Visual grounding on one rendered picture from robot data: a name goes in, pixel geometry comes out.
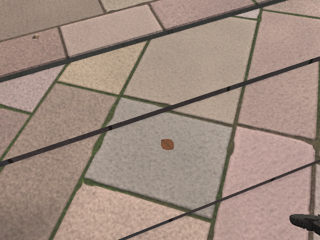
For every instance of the robot right hand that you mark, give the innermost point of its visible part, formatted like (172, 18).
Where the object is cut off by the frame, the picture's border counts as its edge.
(306, 221)

